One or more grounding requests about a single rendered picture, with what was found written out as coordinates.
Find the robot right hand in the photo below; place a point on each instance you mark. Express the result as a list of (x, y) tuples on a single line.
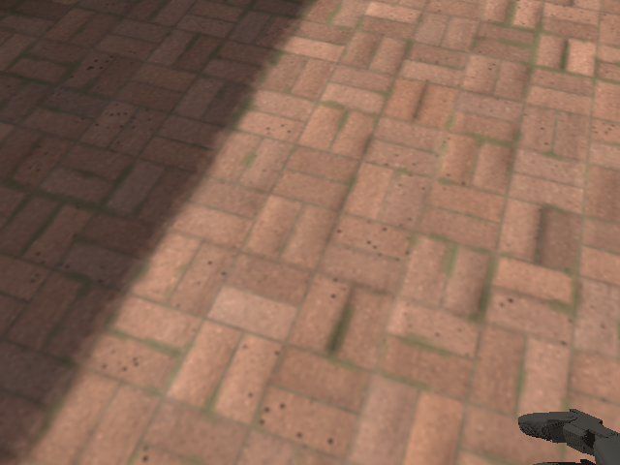
[(580, 431)]

